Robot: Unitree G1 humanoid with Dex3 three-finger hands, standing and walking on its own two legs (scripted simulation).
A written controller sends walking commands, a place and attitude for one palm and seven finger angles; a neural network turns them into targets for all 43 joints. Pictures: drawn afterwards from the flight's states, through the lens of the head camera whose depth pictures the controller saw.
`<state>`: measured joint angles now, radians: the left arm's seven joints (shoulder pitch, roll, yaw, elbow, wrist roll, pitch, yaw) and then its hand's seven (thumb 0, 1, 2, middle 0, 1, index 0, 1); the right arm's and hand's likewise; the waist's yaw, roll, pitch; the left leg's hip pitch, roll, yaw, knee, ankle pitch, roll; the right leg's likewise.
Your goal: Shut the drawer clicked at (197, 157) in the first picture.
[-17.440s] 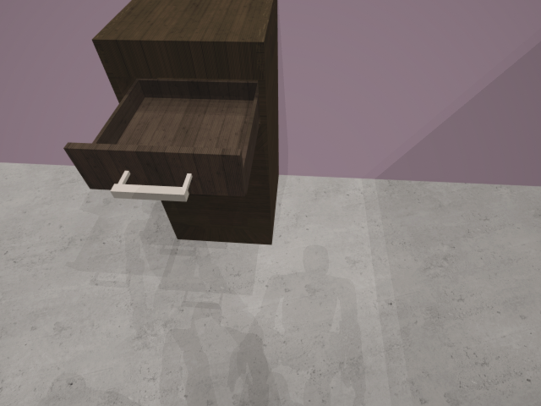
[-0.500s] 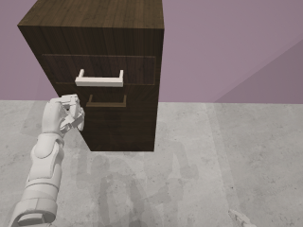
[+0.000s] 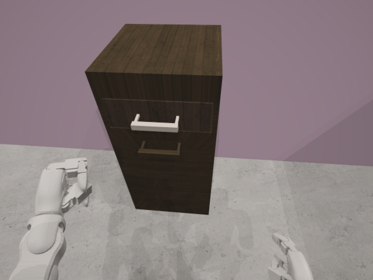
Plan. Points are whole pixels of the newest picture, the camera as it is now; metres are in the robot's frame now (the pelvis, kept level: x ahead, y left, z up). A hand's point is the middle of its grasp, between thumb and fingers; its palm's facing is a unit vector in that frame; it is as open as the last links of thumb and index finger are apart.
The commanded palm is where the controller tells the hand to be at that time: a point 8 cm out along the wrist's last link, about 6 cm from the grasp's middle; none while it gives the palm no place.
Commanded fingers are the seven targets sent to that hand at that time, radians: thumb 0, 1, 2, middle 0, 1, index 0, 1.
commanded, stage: draw the hand back to the body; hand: left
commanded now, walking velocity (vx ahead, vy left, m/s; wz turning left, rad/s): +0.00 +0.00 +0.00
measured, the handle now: (156, 122) +0.62 +0.17 -0.04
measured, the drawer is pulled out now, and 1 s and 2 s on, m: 0.00 0.00 0.00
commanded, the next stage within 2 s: step back with the hand held close in 0.44 s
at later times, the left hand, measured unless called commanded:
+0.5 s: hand (53, 214) +0.18 +0.23 +0.15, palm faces +0.40 -0.84 -0.37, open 3.2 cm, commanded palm +0.13 +0.27 +0.18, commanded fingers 0.00 0.90 0.90 -1.40 -1.60 -1.40 -1.60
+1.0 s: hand (43, 215) +0.17 +0.24 +0.15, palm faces +0.27 -0.82 -0.50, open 3.2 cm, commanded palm +0.11 +0.29 +0.18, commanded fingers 0.00 0.90 0.90 -1.40 -1.60 -1.40 -1.60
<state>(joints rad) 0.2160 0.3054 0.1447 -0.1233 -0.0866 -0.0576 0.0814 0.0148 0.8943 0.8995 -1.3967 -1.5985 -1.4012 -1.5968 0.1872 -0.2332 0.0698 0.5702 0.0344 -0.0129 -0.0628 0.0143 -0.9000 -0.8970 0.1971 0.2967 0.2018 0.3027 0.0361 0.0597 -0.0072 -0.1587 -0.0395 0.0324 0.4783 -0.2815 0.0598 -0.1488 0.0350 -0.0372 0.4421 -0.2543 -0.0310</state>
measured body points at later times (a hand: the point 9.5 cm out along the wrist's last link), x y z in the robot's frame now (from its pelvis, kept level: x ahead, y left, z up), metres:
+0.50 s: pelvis +0.00 -0.01 +0.00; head -0.02 -0.03 +0.45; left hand +0.15 +0.27 +0.17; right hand +0.19 -0.23 -0.08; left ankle -0.01 +0.08 -0.74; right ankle -0.01 -0.10 -0.74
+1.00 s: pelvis -0.02 +0.01 +0.00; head +0.00 +0.01 +0.45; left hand +0.15 +0.29 +0.18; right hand +0.14 -0.25 -0.08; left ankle -0.01 +0.08 -0.74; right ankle -0.01 -0.10 -0.74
